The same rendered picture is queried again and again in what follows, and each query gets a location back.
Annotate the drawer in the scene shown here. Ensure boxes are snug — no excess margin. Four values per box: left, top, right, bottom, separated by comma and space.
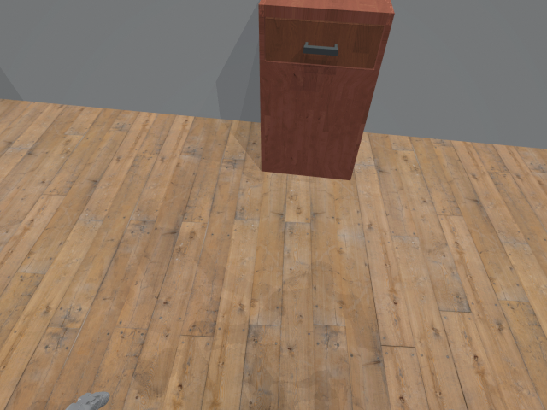
265, 17, 384, 68

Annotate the cabinet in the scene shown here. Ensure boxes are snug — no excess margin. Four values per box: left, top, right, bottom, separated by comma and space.
258, 0, 395, 180

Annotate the robot left hand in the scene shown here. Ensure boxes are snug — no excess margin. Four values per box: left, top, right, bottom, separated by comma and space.
65, 392, 110, 410

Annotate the handle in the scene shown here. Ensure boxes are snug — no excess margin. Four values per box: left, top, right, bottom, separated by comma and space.
303, 42, 338, 56

